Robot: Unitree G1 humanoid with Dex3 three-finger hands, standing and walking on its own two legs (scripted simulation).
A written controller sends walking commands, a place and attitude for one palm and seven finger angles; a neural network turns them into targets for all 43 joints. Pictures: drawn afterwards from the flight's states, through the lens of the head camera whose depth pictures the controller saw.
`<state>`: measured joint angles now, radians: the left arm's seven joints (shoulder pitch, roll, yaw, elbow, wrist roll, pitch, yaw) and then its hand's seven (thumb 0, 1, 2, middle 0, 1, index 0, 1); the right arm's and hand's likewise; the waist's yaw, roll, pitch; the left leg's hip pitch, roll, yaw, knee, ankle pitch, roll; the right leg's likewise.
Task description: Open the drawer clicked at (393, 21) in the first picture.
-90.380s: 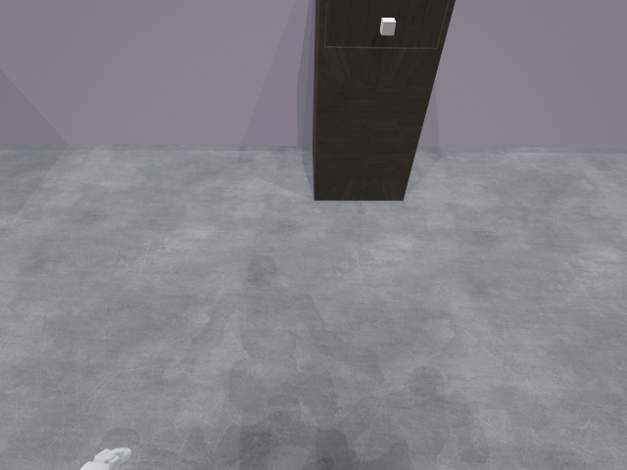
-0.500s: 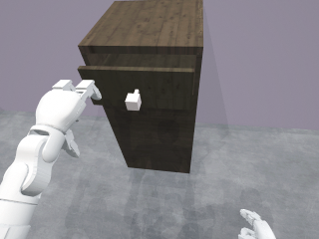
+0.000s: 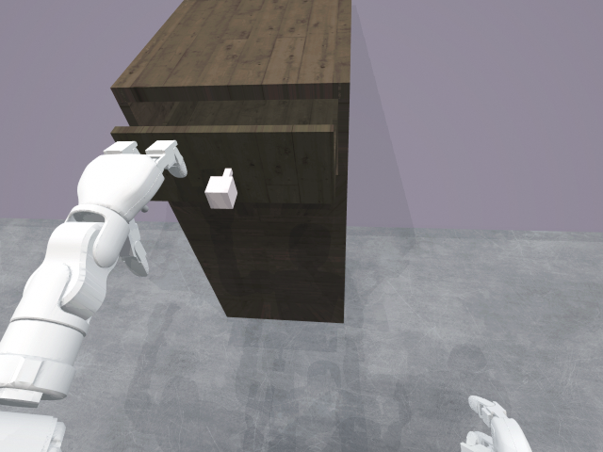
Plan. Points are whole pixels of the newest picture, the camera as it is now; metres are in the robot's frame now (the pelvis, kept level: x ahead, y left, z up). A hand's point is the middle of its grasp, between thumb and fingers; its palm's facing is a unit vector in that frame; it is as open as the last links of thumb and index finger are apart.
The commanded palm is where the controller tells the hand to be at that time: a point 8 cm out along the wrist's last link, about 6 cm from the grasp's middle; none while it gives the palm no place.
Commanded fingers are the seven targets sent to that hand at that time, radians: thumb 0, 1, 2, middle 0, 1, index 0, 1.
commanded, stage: move the hooked fingers above the handle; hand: left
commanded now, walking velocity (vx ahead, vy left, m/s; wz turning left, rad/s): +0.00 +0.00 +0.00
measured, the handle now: (224, 185) +0.53 +0.21 +0.04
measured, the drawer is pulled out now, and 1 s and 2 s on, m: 0.09 0.09 0.07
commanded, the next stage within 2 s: none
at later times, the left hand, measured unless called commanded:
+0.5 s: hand (173, 192) +0.43 +0.24 +0.11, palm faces +0.00 -0.02 -1.00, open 13.9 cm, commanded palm +0.41 +0.24 +0.18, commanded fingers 0.00 -0.50 0.30 -0.30 -1.20 -0.30 -1.20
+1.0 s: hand (203, 181) +0.48 +0.21 +0.09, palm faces -0.08 -0.02 -1.00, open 13.9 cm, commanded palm +0.48 +0.23 +0.16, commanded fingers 0.00 -0.50 0.30 -0.30 -1.20 -0.30 -1.20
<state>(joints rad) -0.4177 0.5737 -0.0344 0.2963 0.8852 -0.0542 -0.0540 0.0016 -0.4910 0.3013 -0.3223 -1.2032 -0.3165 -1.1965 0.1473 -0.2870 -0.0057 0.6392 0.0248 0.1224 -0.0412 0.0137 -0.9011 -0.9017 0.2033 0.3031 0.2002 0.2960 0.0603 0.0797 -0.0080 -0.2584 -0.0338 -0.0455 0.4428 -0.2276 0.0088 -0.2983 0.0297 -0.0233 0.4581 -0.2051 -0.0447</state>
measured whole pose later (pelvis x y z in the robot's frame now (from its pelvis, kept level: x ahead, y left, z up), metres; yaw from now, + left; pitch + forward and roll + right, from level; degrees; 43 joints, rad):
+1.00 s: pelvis +0.04 +0.03 -0.01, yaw +0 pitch +10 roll +0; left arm -0.70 0.47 -0.20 0.61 0.94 -0.03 -0.02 0.00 -0.49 0.30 -0.32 -1.20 -0.32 -1.20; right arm 0.24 -0.26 -0.04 0.66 0.02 0.18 -0.02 0.01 -0.90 -0.90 0.20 0.30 0.20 0.30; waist 0.01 0.06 -0.07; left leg -0.38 -0.06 -0.04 0.53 -0.32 0.04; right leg -0.41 0.00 -0.02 0.53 -0.29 -0.01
